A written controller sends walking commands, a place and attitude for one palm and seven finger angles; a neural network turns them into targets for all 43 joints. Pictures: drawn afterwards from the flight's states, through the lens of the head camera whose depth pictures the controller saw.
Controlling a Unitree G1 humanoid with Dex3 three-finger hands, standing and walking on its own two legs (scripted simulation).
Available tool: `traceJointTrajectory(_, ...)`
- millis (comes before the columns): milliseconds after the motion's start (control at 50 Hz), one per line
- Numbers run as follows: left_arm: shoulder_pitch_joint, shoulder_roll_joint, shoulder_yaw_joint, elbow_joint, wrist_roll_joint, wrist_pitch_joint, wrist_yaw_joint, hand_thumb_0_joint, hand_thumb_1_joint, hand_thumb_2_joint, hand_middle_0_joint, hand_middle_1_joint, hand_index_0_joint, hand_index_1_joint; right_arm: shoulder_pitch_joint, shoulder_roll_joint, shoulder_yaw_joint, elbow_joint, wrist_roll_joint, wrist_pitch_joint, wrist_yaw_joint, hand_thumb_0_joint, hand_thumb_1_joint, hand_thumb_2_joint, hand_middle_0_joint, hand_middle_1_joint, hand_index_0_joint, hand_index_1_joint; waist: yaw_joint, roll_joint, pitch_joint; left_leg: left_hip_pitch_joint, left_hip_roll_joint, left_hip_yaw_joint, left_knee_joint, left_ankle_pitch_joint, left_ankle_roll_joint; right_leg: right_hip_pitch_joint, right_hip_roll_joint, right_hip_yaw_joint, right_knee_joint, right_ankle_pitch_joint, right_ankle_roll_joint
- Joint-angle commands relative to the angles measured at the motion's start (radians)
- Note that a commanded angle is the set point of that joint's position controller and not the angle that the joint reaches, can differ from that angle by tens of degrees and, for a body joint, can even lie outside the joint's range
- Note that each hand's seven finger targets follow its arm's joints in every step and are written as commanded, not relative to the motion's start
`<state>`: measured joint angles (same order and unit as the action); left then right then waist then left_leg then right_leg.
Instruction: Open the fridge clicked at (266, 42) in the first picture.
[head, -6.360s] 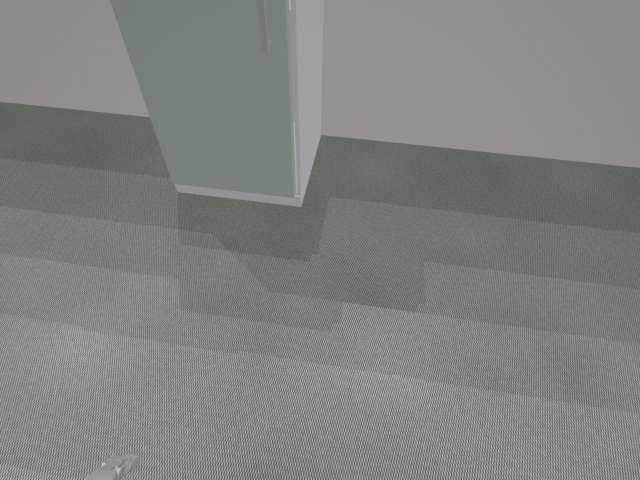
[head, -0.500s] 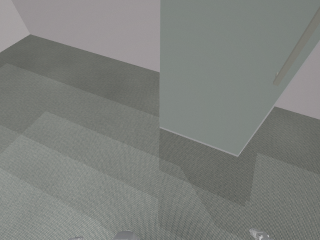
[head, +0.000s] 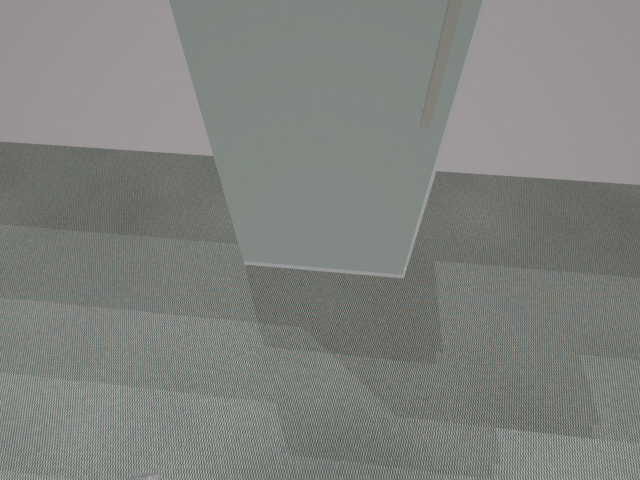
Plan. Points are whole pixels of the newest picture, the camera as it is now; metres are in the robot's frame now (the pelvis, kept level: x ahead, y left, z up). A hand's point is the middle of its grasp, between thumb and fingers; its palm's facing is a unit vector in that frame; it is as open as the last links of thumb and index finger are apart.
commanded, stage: take the last steps up to it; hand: right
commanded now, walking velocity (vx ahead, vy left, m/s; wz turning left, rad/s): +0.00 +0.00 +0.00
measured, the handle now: (442, 42) +0.80 -0.19 +0.14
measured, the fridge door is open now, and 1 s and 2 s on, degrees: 0 0 0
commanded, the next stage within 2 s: come to a stop and stand still in 1.22 s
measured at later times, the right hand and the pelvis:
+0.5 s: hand out of the picture +0.10 -0.20 -0.15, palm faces +0.02 +0.98 -0.19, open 7.4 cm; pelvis +0.04 -0.01 +0.02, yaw -2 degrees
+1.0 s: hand out of the picture +0.09 -0.12 -0.16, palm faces +0.22 +0.97 -0.14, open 7.3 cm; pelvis +0.19 +0.01 +0.01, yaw -6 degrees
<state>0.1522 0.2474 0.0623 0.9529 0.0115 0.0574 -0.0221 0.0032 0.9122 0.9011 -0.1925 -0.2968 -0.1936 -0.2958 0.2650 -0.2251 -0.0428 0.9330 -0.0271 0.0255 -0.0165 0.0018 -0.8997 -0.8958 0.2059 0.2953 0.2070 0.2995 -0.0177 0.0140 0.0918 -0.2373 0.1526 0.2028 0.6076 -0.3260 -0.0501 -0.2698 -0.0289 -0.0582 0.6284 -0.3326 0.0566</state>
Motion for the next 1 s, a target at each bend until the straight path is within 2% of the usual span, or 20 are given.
traceJointTrajectory(0,0.143,0.246,0.047,-0.040,0.006,-0.045,0.019,0.000,0.900,0.900,-0.200,-0.300,-0.200,-0.300,-0.028,-0.076,-0.017,-0.096,0.020,-0.002,-0.010,0.000,-0.900,-0.900,0.200,0.300,0.200,0.300,0.076,-0.331,-0.179,-0.269,-0.044,-0.082,0.313,-0.320,-0.035,0.261,-0.371,0.405,-0.300,0.711,-0.216)
traceJointTrajectory(20,0.136,0.231,0.039,-0.031,0.011,-0.039,0.023,0.000,0.900,0.900,-0.200,-0.300,-0.200,-0.300,-0.055,-0.095,-0.020,-0.092,0.015,0.004,-0.013,0.000,-0.900,-0.900,0.200,0.300,0.200,0.300,0.073,-0.223,-0.158,-0.214,-0.025,-0.150,0.398,-0.304,-0.014,0.186,-0.379,0.341,-0.294,0.561,-0.252)
traceJointTrajectory(40,0.106,0.185,0.026,-0.024,0.015,-0.049,0.034,0.000,0.900,0.900,-0.200,-0.300,-0.200,-0.300,-0.068,-0.084,-0.023,-0.061,0.010,0.009,-0.013,0.000,-0.900,-0.900,0.200,0.300,0.200,0.300,0.068,-0.268,-0.132,-0.236,-0.024,-0.178,0.423,-0.254,-0.014,0.144,-0.315,0.333,-0.352,0.391,-0.226)
traceJointTrajectory(100,0.061,0.126,0.004,-0.028,0.011,-0.064,0.043,0.000,0.900,0.900,-0.200,-0.300,-0.200,-0.300,-0.039,-0.093,-0.028,-0.004,0.000,0.000,0.016,0.000,-0.900,-0.900,0.200,0.300,0.200,0.300,0.039,-0.210,-0.054,-0.304,-0.038,-0.177,0.511,-0.071,-0.008,0.137,-0.228,0.282,-0.416,0.091,-0.185)
traceJointTrajectory(120,0.074,0.117,0.003,-0.023,0.007,-0.073,0.044,0.000,0.900,0.900,-0.200,-0.300,-0.200,-0.300,-0.019,-0.095,-0.025,0.014,-0.003,-0.006,0.023,0.000,-0.900,-0.900,0.200,0.300,0.200,0.300,0.035,-0.158,-0.065,-0.308,-0.038,-0.170,0.509,-0.039,-0.010,0.160,-0.219,0.272,-0.426,0.061,-0.186)
traceJointTrajectory(260,0.209,0.075,0.008,0.043,0.005,-0.100,0.050,0.000,0.900,0.900,-0.200,-0.300,-0.200,-0.300,-0.047,-0.062,-0.012,0.037,-0.004,-0.021,0.027,0.000,-0.900,-0.900,0.200,0.300,0.200,0.300,0.056,-0.108,-0.031,-0.354,-0.040,-0.171,0.383,0.004,-0.021,0.240,-0.230,0.285,-0.467,0.076,-0.226)
traceJointTrajectory(420,0.241,0.088,0.016,0.087,0.016,-0.101,0.049,0.000,0.900,0.900,-0.200,-0.300,-0.200,-0.300,-0.134,-0.030,-0.012,0.011,0.003,-0.031,0.037,0.000,-0.900,-0.900,0.200,0.300,0.200,0.300,0.065,-0.148,0.026,-0.246,-0.047,-0.150,0.119,-0.025,-0.001,0.144,-0.247,0.300,-0.481,-0.049,-0.237)
traceJointTrajectory(480,0.227,0.085,0.016,0.103,0.018,-0.099,0.047,0.000,0.900,0.900,-0.200,-0.300,-0.200,-0.300,-0.091,-0.013,-0.017,0.030,0.004,-0.040,0.037,0.000,-0.900,-0.900,0.200,0.300,0.200,0.300,0.036,-0.141,0.023,-0.098,-0.078,-0.126,0.011,0.013,0.011,0.054,-0.231,0.267,-0.437,-0.047,-0.221)
traceJointTrajectory(520,0.218,0.067,0.011,0.114,0.015,-0.097,0.045,0.000,0.900,0.900,-0.200,-0.300,-0.200,-0.300,0.017,-0.024,-0.025,0.071,0.003,-0.051,0.033,0.000,-0.900,-0.900,0.200,0.300,0.200,0.300,-0.018,-0.057,-0.016,0.106,-0.108,-0.102,-0.128,0.099,0.016,-0.033,-0.173,0.215,-0.308,-0.057,-0.177)
traceJointTrajectory(540,0.219,0.041,0.005,0.117,0.011,-0.101,0.043,0.000,0.900,0.900,-0.200,-0.300,-0.200,-0.300,0.105,-0.053,-0.032,0.104,0.000,-0.063,0.027,0.000,-0.900,-0.900,0.200,0.300,0.200,0.300,-0.052,0.017,-0.047,0.239,-0.068,-0.158,-0.197,0.070,0.031,-0.109,-0.111,0.153,-0.170,-0.084,-0.141)
traceJointTrajectory(560,0.237,-0.022,-0.007,0.104,0.002,-0.107,0.037,0.000,0.900,0.900,-0.200,-0.300,-0.200,-0.300,0.198,-0.129,-0.046,0.130,-0.008,-0.077,0.018,0.000,-0.900,-0.900,0.200,0.300,0.200,0.300,-0.080,0.216,-0.099,0.392,0.133,-0.411,-0.301,-0.106,0.100,-0.274,-0.006,0.023,0.103,-0.140,-0.097)
traceJointTrajectory(580,0.190,-0.017,-0.008,0.064,0.005,-0.103,0.032,0.000,0.900,0.900,-0.200,-0.300,-0.200,-0.300,0.266,-0.191,-0.055,0.136,0.004,-0.073,0.009,0.000,-0.900,-0.900,0.200,0.300,0.200,0.300,-0.105,0.320,-0.078,0.357,0.284,-0.664,-0.441,-0.238,0.176,-0.395,0.027,0.009,0.312,-0.269,-0.090)
traceJointTrajectory(600,0.149,0.010,0.006,0.053,0.010,-0.099,0.026,0.000,0.900,0.900,-0.200,-0.300,-0.200,-0.300,0.235,-0.166,-0.052,0.126,0.010,-0.068,0.003,0.000,-0.900,-0.900,0.200,0.300,0.200,0.300,-0.091,0.183,-0.020,0.257,0.289,-0.654,-0.494,-0.356,0.207,-0.417,-0.015,0.057,0.416,-0.214,-0.094)
traceJointTrajectory(620,0.149,0.006,0.012,0.066,0.012,-0.093,0.021,0.000,0.900,0.900,-0.200,-0.300,-0.200,-0.300,0.171,-0.128,-0.049,0.118,0.012,-0.076,0.000,0.000,-0.900,-0.900,0.200,0.300,0.200,0.300,-0.061,0.224,0.005,0.180,0.247,-0.618,-0.511,-0.378,0.184,-0.405,-0.044,0.069,0.469,-0.115,-0.096)
traceJointTrajectory(640,0.157,-0.001,0.011,0.080,0.014,-0.091,0.019,0.000,0.900,0.900,-0.200,-0.300,-0.200,-0.300,0.123,-0.089,-0.038,0.110,0.011,-0.080,-0.001,0.000,-0.900,-0.900,0.200,0.300,0.200,0.300,-0.033,0.165,0.028,0.134,0.231,-0.567,-0.506,-0.316,0.180,-0.395,-0.066,0.067,0.495,-0.053,-0.088)
traceJointTrajectory(680,0.190,-0.035,0.011,0.105,0.016,-0.082,0.013,0.000,0.900,0.900,-0.200,-0.300,-0.200,-0.300,0.086,-0.025,-0.017,0.103,0.011,-0.092,-0.003,0.000,-0.900,-0.900,0.200,0.300,0.200,0.300,0.011,0.059,0.035,0.077,0.161,-0.377,-0.484,-0.075,0.160,-0.336,-0.088,0.059,0.483,0.052,-0.067)
traceJointTrajectory(740,0.202,-0.065,0.008,0.111,0.017,-0.071,0.009,0.000,0.900,0.900,-0.200,-0.300,-0.200,-0.300,0.119,-0.003,-0.008,0.121,0.009,-0.107,-0.005,0.000,-0.900,-0.900,0.200,0.300,0.200,0.300,0.031,0.063,0.036,0.075,0.122,-0.250,-0.472,0.142,0.160,-0.330,-0.088,0.030,0.447,0.118,-0.045)
traceJointTrajectory(860,0.033,-0.060,0.001,0.041,0.011,-0.079,-0.006,0.000,0.900,0.900,-0.200,-0.300,-0.200,-0.300,0.191,-0.023,-0.003,0.164,0.004,-0.119,-0.007,0.000,-0.900,-0.900,0.200,0.300,0.200,0.300,0.005,0.087,0.063,0.151,0.126,-0.199,-0.441,0.348,0.191,-0.370,-0.099,-0.012,0.230,0.162,-0.037)
traceJointTrajectory(920,-0.050,-0.071,-0.007,0.014,0.008,-0.087,-0.012,0.000,0.900,0.900,-0.200,-0.300,-0.200,-0.300,0.229,-0.030,-0.002,0.187,0.001,-0.114,-0.009,0.000,-0.900,-0.900,0.200,0.300,0.200,0.300,-0.021,0.097,0.070,0.153,0.125,-0.197,-0.413,0.412,0.189,-0.293,-0.068,-0.042,0.113,0.151,-0.057)
traceJointTrajectory(980,-0.052,-0.058,-0.007,0.008,0.008,-0.098,-0.008,0.000,0.900,0.900,-0.200,-0.300,-0.200,-0.300,0.231,-0.043,-0.010,0.195,0.000,-0.106,-0.012,0.000,-0.900,-0.900,0.200,0.300,0.200,0.300,-0.010,0.113,0.051,0.180,0.133,-0.186,-0.343,0.495,0.184,-0.197,-0.045,-0.055,0.028,0.112,-0.084)
